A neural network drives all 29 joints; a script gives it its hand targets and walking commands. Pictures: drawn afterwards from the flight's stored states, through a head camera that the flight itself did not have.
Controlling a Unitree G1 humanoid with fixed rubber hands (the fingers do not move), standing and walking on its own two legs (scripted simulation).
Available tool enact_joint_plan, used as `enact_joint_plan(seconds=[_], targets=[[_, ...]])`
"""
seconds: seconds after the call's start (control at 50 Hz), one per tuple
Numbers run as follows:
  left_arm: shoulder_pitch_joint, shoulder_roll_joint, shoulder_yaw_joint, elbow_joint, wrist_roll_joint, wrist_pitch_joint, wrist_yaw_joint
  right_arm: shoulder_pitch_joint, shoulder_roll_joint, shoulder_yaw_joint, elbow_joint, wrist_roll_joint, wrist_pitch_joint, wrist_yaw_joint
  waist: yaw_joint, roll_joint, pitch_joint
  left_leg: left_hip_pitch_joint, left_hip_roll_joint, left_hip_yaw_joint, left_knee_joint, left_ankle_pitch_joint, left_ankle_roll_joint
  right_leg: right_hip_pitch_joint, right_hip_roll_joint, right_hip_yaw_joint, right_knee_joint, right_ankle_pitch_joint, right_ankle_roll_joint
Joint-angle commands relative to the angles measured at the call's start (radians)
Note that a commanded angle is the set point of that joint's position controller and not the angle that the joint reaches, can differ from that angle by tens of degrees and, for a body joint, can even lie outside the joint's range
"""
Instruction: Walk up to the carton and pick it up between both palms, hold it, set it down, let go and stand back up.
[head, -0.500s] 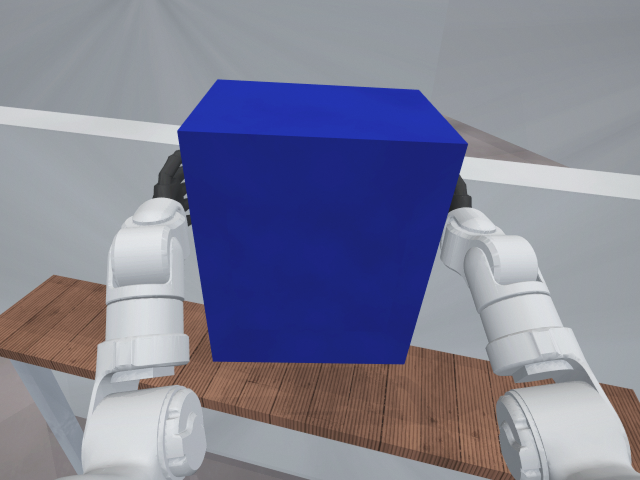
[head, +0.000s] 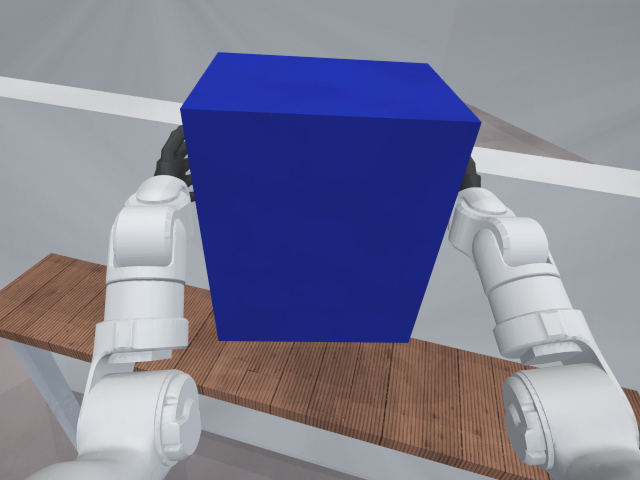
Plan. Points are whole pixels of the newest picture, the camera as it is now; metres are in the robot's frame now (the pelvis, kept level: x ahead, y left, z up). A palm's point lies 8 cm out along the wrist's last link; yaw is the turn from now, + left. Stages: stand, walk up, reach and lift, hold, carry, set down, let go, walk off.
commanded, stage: hold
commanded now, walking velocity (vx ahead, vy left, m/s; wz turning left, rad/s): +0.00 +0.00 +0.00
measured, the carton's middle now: (319, 207) +0.38 +0.00 +0.23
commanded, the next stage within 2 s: none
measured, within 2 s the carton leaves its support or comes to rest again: neither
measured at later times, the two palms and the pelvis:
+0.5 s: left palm (162, 195) +0.35 +0.18 +0.26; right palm (462, 207) +0.35 -0.16 +0.25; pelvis -0.01 +0.01 +0.00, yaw -1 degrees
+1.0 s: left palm (179, 196) +0.36 +0.16 +0.25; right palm (467, 220) +0.35 -0.17 +0.23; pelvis +0.02 +0.00 +0.00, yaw +0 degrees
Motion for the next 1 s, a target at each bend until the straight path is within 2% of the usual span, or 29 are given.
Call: enact_joint_plan(seconds=[0.0, 0.04, 0.06, 0.08, 0.1, 0.12, 0.14, 0.18, 0.2, 0.24, 0.3, 0.34, 0.36, 0.4, 0.42, 0.5, 0.52, 0.54, 0.56, 0.62, 0.64, 0.66, 0.7, 0.72, 0.74, 0.84, 0.92, 0.94, 0.98], targets=[[-0.719, -0.645, -0.485, -0.284, -0.181, -0.053, -0.142, -0.880, 0.674, 0.388, -0.543, 0.233, -0.030, 0.103, -0.029, 0.064, -0.489, 0.144, -0.051, 0.028, 0.018, 0.494, -0.067, 0.321, 0.035, 0.034, 0.053, 0.546, 0.056], [-0.678, -0.622, -0.456, -0.285, -0.146, -0.036, -0.153, -0.863, 0.685, 0.395, -0.566, 0.228, -0.012, 0.092, -0.016, 0.039, -0.437, 0.111, -0.056, 0.028, 0.006, 0.451, -0.055, 0.339, 0.021, 0.043, 0.064, 0.595, 0.067], [-0.675, -0.627, -0.462, -0.271, -0.141, -0.027, -0.160, -0.850, 0.687, 0.390, -0.547, 0.227, -0.002, 0.089, -0.011, 0.069, -0.381, 0.086, -0.056, 0.033, -0.008, 0.418, -0.062, 0.315, 0.018, 0.036, 0.057, 0.545, 0.062], [-0.650, -0.622, -0.444, -0.256, -0.127, -0.019, -0.165, -0.867, 0.694, 0.409, -0.569, 0.214, -0.002, 0.089, 0.008, 0.048, -0.360, 0.097, -0.053, 0.038, -0.016, 0.406, -0.058, 0.319, 0.017, 0.038, 0.054, 0.519, 0.065], [-0.660, -0.614, -0.450, -0.257, -0.128, -0.022, -0.166, -0.870, 0.684, 0.396, -0.562, 0.215, -0.003, 0.090, -0.002, 0.053, -0.344, 0.093, -0.057, 0.035, -0.018, 0.390, -0.053, 0.299, 0.016, 0.041, 0.050, 0.498, 0.071], [-0.668, -0.622, -0.449, -0.274, -0.132, -0.022, -0.160, -0.882, 0.701, 0.404, -0.591, 0.211, -0.009, 0.092, 0.017, 0.057, -0.358, 0.107, -0.042, 0.037, -0.024, 0.394, -0.045, 0.295, 0.026, 0.033, 0.044, 0.469, 0.064], [-0.653, -0.612, -0.448, -0.263, -0.128, -0.025, -0.162, -0.887, 0.693, 0.395, -0.601, 0.216, -0.010, 0.093, 0.010, 0.025, -0.363, 0.109, -0.045, 0.029, -0.015, 0.359, -0.047, 0.280, 0.015, 0.044, 0.035, 0.465, 0.066], [-0.670, -0.633, -0.498, -0.337, -0.179, -0.032, -0.156, -0.918, 0.719, 0.439, -0.709, 0.242, -0.024, 0.084, 0.007, 0.034, -0.450, 0.123, -0.052, 0.037, -0.003, 0.442, -0.050, 0.340, 0.025, 0.029, 0.062, 0.562, 0.067], [-0.684, -0.616, -0.493, -0.336, -0.163, -0.035, -0.156, -0.942, 0.709, 0.429, -0.713, 0.237, -0.024, 0.084, 0.012, 0.039, -0.453, 0.115, -0.052, 0.033, -0.003, 0.419, -0.056, 0.339, 0.023, 0.045, 0.073, 0.581, 0.065], [-0.641, -0.628, -0.490, -0.314, -0.163, -0.025, -0.160, -0.891, 0.692, 0.417, -0.674, 0.228, -0.010, 0.087, 0.011, 0.036, -0.408, 0.114, -0.041, 0.038, -0.008, 0.398, -0.052, 0.310, 0.020, 0.031, 0.058, 0.534, 0.069], [-0.671, -0.617, -0.455, -0.234, -0.138, -0.020, -0.166, -0.917, 0.699, 0.348, -0.577, 0.168, -0.004, 0.108, 0.015, 0.031, -0.276, 0.083, -0.030, 0.045, -0.056, 0.253, -0.028, 0.195, 0.026, 0.021, 0.015, 0.263, 0.053], [-0.725, -0.630, -0.455, -0.165, -0.138, -0.020, -0.171, -0.924, 0.681, 0.293, -0.480, 0.137, -0.006, 0.128, -0.013, 0.073, -0.251, 0.060, -0.024, 0.052, -0.086, 0.146, -0.019, 0.136, 0.025, 0.009, -0.007, 0.113, 0.042], [-0.737, -0.614, -0.428, -0.131, -0.124, -0.023, -0.170, -0.934, 0.687, 0.283, -0.432, 0.114, -0.005, 0.139, 0.003, 0.052, -0.212, 0.039, -0.019, 0.053, -0.094, 0.098, -0.015, 0.121, 0.019, 0.014, -0.007, 0.064, 0.039], [-0.783, -0.633, -0.441, -0.114, -0.156, -0.038, -0.172, -0.983, 0.698, 0.254, -0.424, 0.089, -0.017, 0.157, 0.007, 0.067, -0.261, 0.000, -0.015, 0.059, -0.123, 0.043, 0.004, 0.138, 0.021, 0.007, 0.013, 0.034, 0.041], [-0.813, -0.648, -0.443, -0.083, -0.147, -0.043, -0.165, -0.999, 0.694, 0.227, -0.389, 0.079, -0.020, 0.163, -0.013, 0.082, -0.249, -0.012, -0.015, 0.040, -0.126, 0.020, -0.004, 0.136, 0.028, 0.009, 0.015, 0.031, 0.041], [-0.873, -0.672, -0.433, -0.032, -0.156, -0.061, -0.151, -1.045, 0.683, 0.206, -0.286, 0.066, -0.031, 0.190, 0.005, 0.133, -0.297, -0.023, 0.020, 0.008, -0.149, -0.051, 0.007, 0.141, 0.033, -0.002, 0.046, 0.009, 0.037], [-0.871, -0.655, -0.400, 0.007, -0.145, -0.061, -0.152, -1.046, 0.672, 0.191, -0.243, 0.049, -0.028, 0.198, 0.008, 0.099, -0.260, -0.058, 0.025, 0.014, -0.161, -0.111, 0.013, 0.128, 0.029, 0.007, 0.046, -0.045, 0.038], [-0.902, -0.673, -0.415, 0.005, -0.159, -0.069, -0.151, -1.067, 0.682, 0.186, -0.231, 0.041, -0.039, 0.205, 0.006, 0.115, -0.273, -0.080, 0.023, 0.007, -0.180, -0.164, 0.016, 0.124, 0.034, 0.011, 0.055, -0.075, 0.038], [-0.938, -0.671, -0.409, 0.008, -0.165, -0.079, -0.146, -1.082, 0.683, 0.193, -0.248, 0.045, -0.047, 0.208, 0.007, 0.081, -0.305, -0.090, 0.022, 0.011, -0.177, -0.180, 0.029, 0.134, 0.028, 0.018, 0.047, -0.058, 0.035], [-0.930, -0.673, -0.414, -0.003, -0.187, -0.098, -0.135, -1.079, 0.713, 0.223, -0.250, 0.063, -0.062, 0.209, 0.032, 0.104, -0.424, -0.048, 0.008, 0.026, -0.148, -0.056, 0.016, 0.188, 0.012, 0.024, 0.055, 0.031, 0.037], [-0.935, -0.676, -0.424, -0.026, -0.208, -0.102, -0.135, -1.085, 0.704, 0.226, -0.275, 0.073, -0.072, 0.203, 0.010, 0.081, -0.475, -0.020, -0.010, 0.037, -0.113, 0.031, 0.002, 0.208, 0.014, 0.024, 0.047, 0.085, 0.031], [-0.907, -0.682, -0.425, -0.021, -0.210, -0.102, -0.133, -1.069, 0.705, 0.255, -0.278, 0.088, -0.073, 0.194, 0.010, 0.060, -0.497, 0.024, -0.014, 0.034, -0.077, 0.145, -0.011, 0.216, 0.016, 0.021, 0.039, 0.146, 0.023], [-0.856, -0.654, -0.442, -0.091, -0.237, -0.107, -0.135, -1.064, 0.714, 0.307, -0.379, 0.157, -0.078, 0.168, 0.018, 0.064, -0.590, 0.094, -0.034, 0.048, -0.022, 0.343, -0.025, 0.272, 0.018, 0.026, 0.048, 0.320, 0.034], [-0.851, -0.672, -0.466, -0.140, -0.227, -0.103, -0.135, -1.020, 0.708, 0.329, -0.416, 0.174, -0.077, 0.150, -0.006, 0.075, -0.604, 0.097, -0.049, 0.046, -0.004, 0.398, -0.047, 0.313, 0.025, 0.028, 0.054, 0.419, 0.035], [-0.797, -0.665, -0.476, -0.163, -0.219, -0.097, -0.137, -0.957, 0.718, 0.360, -0.409, 0.179, -0.066, 0.137, -0.006, 0.093, -0.603, 0.109, -0.050, 0.048, 0.008, 0.454, -0.059, 0.330, 0.024, 0.029, 0.065, 0.492, 0.032], [-0.658, -0.622, -0.451, -0.244, -0.172, -0.058, -0.165, -0.851, 0.710, 0.411, -0.573, 0.208, -0.035, 0.077, -0.024, 0.029, -0.508, 0.056, -0.078, 0.033, 0.004, 0.444, -0.048, 0.424, -0.003, 0.064, 0.085, 0.700, 0.074], [-0.607, -0.587, -0.439, -0.276, -0.144, -0.026, -0.185, -0.893, 0.732, 0.446, -0.674, 0.238, -0.012, 0.058, 0.008, -0.025, -0.406, 0.083, -0.058, 0.035, 0.003, 0.391, -0.039, 0.380, -0.014, 0.070, 0.089, 0.677, 0.094], [-0.622, -0.592, -0.448, -0.304, -0.156, -0.030, -0.183, -0.900, 0.720, 0.468, -0.724, 0.248, -0.020, 0.056, 0.024, -0.005, -0.429, 0.086, -0.062, 0.041, -0.008, 0.415, -0.036, 0.379, 0.004, 0.056, 0.083, 0.662, 0.094], [-0.621, -0.587, -0.446, -0.291, -0.136, -0.023, -0.178, -0.907, 0.697, 0.451, -0.714, 0.247, -0.013, 0.051, 0.017, 0.010, -0.371, 0.088, -0.054, 0.036, -0.021, 0.387, -0.050, 0.343, 0.009, 0.045, 0.059, 0.608, 0.081]])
